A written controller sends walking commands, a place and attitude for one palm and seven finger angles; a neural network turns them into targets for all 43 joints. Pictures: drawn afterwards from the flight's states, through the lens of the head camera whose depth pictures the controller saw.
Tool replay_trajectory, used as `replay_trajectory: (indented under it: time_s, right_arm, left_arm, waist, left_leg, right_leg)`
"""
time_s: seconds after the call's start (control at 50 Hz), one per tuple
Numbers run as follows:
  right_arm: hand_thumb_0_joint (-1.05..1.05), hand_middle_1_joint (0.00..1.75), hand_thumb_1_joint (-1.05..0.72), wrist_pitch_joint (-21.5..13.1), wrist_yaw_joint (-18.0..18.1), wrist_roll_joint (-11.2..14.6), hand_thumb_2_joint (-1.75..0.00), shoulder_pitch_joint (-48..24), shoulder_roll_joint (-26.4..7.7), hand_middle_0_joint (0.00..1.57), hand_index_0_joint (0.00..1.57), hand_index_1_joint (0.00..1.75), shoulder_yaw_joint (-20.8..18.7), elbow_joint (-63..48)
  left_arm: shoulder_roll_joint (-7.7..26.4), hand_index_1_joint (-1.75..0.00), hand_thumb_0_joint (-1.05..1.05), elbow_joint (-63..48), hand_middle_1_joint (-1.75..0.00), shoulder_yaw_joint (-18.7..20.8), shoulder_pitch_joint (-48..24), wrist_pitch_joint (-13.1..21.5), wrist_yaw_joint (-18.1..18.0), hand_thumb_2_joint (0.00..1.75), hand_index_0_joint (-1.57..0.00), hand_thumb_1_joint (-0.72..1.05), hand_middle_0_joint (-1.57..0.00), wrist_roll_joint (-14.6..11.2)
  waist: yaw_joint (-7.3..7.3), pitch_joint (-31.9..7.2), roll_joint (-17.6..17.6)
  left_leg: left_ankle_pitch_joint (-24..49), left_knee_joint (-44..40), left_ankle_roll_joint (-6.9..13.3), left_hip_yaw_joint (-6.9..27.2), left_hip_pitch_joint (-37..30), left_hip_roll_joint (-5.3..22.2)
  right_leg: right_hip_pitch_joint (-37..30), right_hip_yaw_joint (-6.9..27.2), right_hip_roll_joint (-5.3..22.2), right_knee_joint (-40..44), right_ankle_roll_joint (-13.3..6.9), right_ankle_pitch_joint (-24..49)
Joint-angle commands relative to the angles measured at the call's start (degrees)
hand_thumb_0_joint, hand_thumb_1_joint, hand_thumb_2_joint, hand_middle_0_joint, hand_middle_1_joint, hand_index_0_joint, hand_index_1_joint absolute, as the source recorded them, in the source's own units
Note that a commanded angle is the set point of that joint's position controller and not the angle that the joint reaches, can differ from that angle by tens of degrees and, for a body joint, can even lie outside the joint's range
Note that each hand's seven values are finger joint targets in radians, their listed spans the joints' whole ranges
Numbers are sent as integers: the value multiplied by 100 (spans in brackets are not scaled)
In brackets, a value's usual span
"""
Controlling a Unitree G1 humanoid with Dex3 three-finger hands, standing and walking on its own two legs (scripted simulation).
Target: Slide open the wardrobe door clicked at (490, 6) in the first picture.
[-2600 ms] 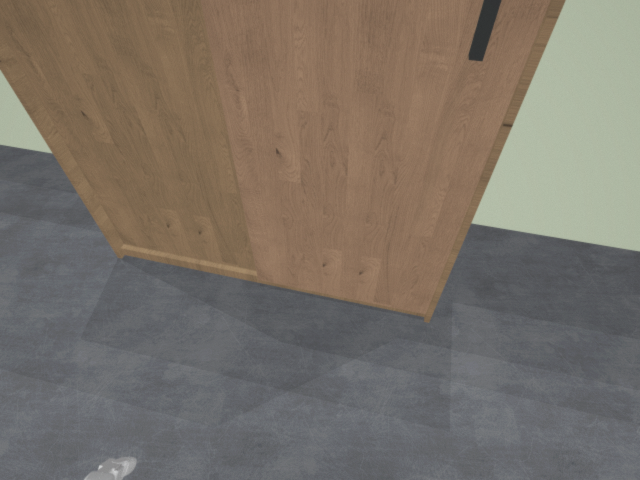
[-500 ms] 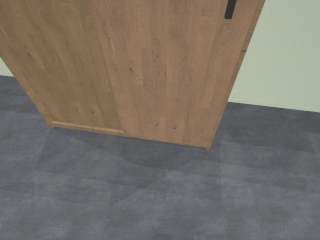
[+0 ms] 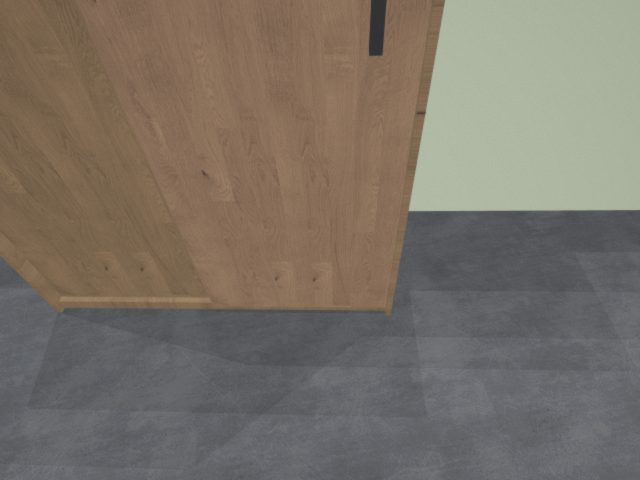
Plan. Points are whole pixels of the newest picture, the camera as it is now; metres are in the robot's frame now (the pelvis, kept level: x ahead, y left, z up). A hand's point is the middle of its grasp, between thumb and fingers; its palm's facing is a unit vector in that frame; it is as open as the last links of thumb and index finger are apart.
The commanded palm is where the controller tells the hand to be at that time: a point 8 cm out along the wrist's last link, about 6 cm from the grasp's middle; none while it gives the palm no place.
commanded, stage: take the last steps up to it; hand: right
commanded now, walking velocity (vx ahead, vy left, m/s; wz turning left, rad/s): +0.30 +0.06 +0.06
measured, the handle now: out of the picture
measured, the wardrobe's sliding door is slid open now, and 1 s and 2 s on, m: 0.00 0.00 0.00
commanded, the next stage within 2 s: come to a stop and stand still in 0.56 s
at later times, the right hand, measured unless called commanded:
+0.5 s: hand (423, 406) +0.27 -0.14 -0.16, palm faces +0.00 +0.98 -0.20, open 7.3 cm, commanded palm none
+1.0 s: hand (438, 389) +0.30 -0.17 -0.17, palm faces +0.01 +0.98 -0.18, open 7.3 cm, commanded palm none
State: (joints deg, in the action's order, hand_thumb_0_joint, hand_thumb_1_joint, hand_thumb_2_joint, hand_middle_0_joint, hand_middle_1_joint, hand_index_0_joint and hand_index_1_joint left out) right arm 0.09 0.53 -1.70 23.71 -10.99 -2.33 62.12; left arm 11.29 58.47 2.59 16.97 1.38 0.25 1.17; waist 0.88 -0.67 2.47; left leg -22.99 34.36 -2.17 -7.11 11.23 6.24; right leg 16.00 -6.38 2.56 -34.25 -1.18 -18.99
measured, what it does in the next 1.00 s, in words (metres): walks ahead: left foot, then right foot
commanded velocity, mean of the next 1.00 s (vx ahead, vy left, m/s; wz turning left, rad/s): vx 0.06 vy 0.06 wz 0.01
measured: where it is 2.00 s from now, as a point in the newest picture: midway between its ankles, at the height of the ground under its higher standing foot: outside the picture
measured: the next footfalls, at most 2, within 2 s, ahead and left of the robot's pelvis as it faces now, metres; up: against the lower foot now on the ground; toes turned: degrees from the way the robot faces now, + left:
left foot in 0.38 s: +0.27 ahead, +0.15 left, +0.00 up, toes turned +9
right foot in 0.72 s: +0.36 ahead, -0.07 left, +0.00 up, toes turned -7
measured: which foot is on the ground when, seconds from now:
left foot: up 0.00-0.36, down 0.38-0.74, up 0.76-1.00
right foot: down 0.00-0.40, up 0.42-0.70, down 0.72-1.00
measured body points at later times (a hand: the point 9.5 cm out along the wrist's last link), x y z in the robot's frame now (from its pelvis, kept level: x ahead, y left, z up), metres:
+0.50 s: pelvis +0.18 +0.04 +0.00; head +0.20 +0.04 +0.45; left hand +0.10 +0.26 -0.16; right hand +0.27 -0.19 -0.15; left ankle +0.23 +0.14 -0.73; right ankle +0.06 -0.08 -0.64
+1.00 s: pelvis +0.28 +0.01 +0.02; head +0.33 -0.02 +0.46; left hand +0.37 +0.24 -0.11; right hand +0.31 -0.22 -0.16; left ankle +0.24 +0.17 -0.64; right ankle +0.32 -0.07 -0.73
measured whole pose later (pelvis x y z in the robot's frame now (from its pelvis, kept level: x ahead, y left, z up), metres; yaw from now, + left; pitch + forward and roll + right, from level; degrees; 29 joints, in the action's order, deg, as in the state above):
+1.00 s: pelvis +0.28 +0.01 +0.02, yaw +3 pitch -1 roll +3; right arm 3.3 2.0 -1.5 14.3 -11.1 -4.3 58.4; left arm 6.8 56.8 2.1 5.4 0.7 -3.1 0.7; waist 0.9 6.0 2.3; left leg -26.3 62.5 -3.2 0.3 25.1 0.7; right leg 14.8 -9.6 4.1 -26.3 -3.4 -10.9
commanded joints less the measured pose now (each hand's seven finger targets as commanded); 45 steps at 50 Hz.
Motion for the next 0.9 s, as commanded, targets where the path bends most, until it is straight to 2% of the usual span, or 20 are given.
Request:
replay_trajectory:
  time_s: [0.0,0.04,0.1,0.28,0.3,0.34,0.36,0.38,0.4,0.42,0.46,0.5,0.6,0.66,0.68,0.7,0.72,0.74,0.8,0.88]
  right_arm:
    - [0,30,-90,-170,-41,-17,-90,-999,-273,20,20,30,-16,-793]
    - [0,30,-90,-206,-128,-18,-90,-946,-265,20,20,30,-58,-651]
    - [0,30,-90,-143,-186,17,-90,-678,-96,20,20,30,-59,-527]
    - [0,30,-90,-150,-205,43,-90,-1575,-48,20,20,30,-153,-824]
    - [0,30,-90,-171,-202,35,-90,-1300,-88,20,20,30,-184,-757]
    - [0,30,-90,-257,-156,-2,-90,113,-426,20,20,30,-279,-295]
    - [0,30,-90,-345,-77,-40,-90,808,-958,20,20,30,-411,-95]
    - [0,30,-90,-347,-13,44,-90,1066,-1385,20,20,30,-465,-78]
    - [0,30,-90,-320,14,90,-90,571,-1312,20,20,30,-459,-175]
    - [0,30,-90,-290,28,79,-90,-35,-1061,20,20,30,-379,-359]
    - [0,30,-90,-325,61,40,-90,-688,-569,20,20,30,-208,-521]
    - [0,30,-90,-376,81,8,-90,-801,-405,20,20,30,-149,-504]
    - [0,30,-90,-381,49,3,-90,-525,-541,20,20,30,-172,-345]
    - [0,30,-90,-305,48,64,-90,-549,-486,20,20,30,-133,-266]
    - [0,30,-90,-254,72,75,-90,-526,-299,20,20,30,-77,-232]
    - [0,30,-90,-206,90,95,-90,-298,-70,20,20,30,-9,-221]
    - [0,30,-90,-154,128,120,-90,-97,23,20,20,30,24,-200]
    - [0,30,-90,-74,164,122,-90,-70,-73,20,20,30,44,-125]
    - [0,30,-90,68,191,66,-90,-166,-307,20,20,30,-15,-187]
    - [0,30,-90,170,170,15,-90,-356,-357,20,20,30,-199,-438]
  left_arm:
    - [1125,-30,0,287,-30,202,1601,129,-160,90,-20,90,-20,79]
    - [729,-30,0,166,-30,72,1031,214,-171,90,-20,90,-20,48]
    - [584,-30,0,206,-30,38,816,327,-216,90,-20,90,-20,3]
    - [487,-30,0,535,-30,140,1025,273,-223,90,-20,90,-20,79]
    - [547,-30,0,530,-30,143,929,256,-227,90,-20,90,-20,75]
    - [551,-30,0,532,-30,150,749,242,-189,90,-20,90,-20,11]
    - [254,-30,0,483,-30,101,992,254,-121,90,-20,90,-20,-55]
    - [21,-30,0,244,-30,60,1015,224,-109,90,-20,90,-20,-98]
    - [129,-30,0,250,-30,103,688,168,-107,90,-20,90,-20,-100]
    - [101,-30,0,146,-30,130,313,147,-82,90,-20,90,-20,-64]
    - [-15,-30,0,193,-30,100,345,53,-52,90,-20,90,-20,34]
    - [-172,-30,0,293,-30,58,659,-26,-44,90,-20,90,-20,48]
    - [-240,-30,0,44,-30,-14,252,30,-10,90,-20,90,-20,2]
    - [-154,-30,0,89,-30,-43,242,98,-46,90,-20,90,-20,-2]
    - [-74,-30,0,192,-30,-62,414,132,-71,90,-20,90,-20,-21]
    - [246,-30,0,218,-30,-47,557,183,-127,90,-20,90,-20,-5]
    - [539,-30,0,177,-30,-35,430,139,-177,90,-20,90,-20,-8]
    - [631,-30,0,189,-30,-51,237,109,-253,90,-20,90,-20,-39]
    - [656,-30,0,180,-30,-3,83,24,-408,90,-20,90,-20,-51]
    - [811,-30,0,-40,-30,224,-96,-120,-431,90,-20,90,-20,-29]
  waist:
    - [-714,744,-1403]
    - [-437,951,-813]
    - [-180,633,-872]
    - [-270,887,-809]
    - [-95,764,-744]
    - [550,111,-283]
    - [747,-536,919]
    - [600,-710,1619]
    - [575,-497,1120]
    - [411,128,709]
    - [-14,479,139]
    - [-264,335,203]
    - [-148,170,281]
    - [-224,273,233]
    - [-297,224,-155]
    - [-246,-11,-998]
    - [-128,-20,-1346]
    - [-138,2,-1846]
    - [-157,205,-1409]
    - [-214,-284,-764]
  left_leg:
    - [-826,2885,205,385,3211,-164]
    - [-42,3073,187,615,3044,128]
    - [507,2527,80,478,2499,121]
    - [1007,309,255,73,1421,-166]
    - [1058,98,315,-21,957,-296]
    - [1337,-437,458,-75,-829,-464]
    - [1092,-868,842,1386,-2072,714]
    - [1425,-1720,1365,3413,-2251,1901]
    - [204,-2059,1517,3381,-1507,1865]
    - [-468,-2293,1467,3038,-679,1697]
    - [52,-2372,1204,1955,458,1280]
    - [1011,-2289,1099,1222,777,999]
    - [1939,-1966,1211,918,312,878]
    - [1757,-1554,927,707,537,590]
    - [1891,-1092,722,562,693,344]
    - [1484,-596,391,381,831,-38]
    - [517,-503,138,180,630,-253]
    - [-211,22,-2,131,475,-332]
    - [-895,1353,-7,593,1124,-232]
    - [-605,2836,-36,820,1822,-419]
  right_leg:
    - [-1534,3303,2289,2520,-1097,-779]
    - [-1105,2369,1911,2463,-968,112]
    - [-1121,1241,1451,2319,-831,1493]
    - [-1005,692,1460,1989,-676,2087]
    - [-938,598,1401,1671,-618,2434]
    - [-536,81,930,-95,-314,2911]
    - [552,-236,406,-1838,-95,1489]
    - [1523,2,-188,-3476,1,-1345]
    - [1607,553,115,-4019,-94,-1241]
    - [1814,614,328,-4183,-89,-766]
    - [1382,607,564,-3700,4,-188]
    - [932,440,566,-2951,122,-134]
    - [596,96,381,-1003,225,-10]
    - [-294,-79,174,171,257,789]
    - [-877,110,259,751,283,1470]
    - [-1319,781,886,987,83,2961]
    - [-1140,1271,1546,1089,-307,4121]
    - [-983,1590,1820,1421,-563,4852]
    - [-1348,1417,1945,1233,-911,6976]
    - [-1799,971,1959,1047,-987,6569]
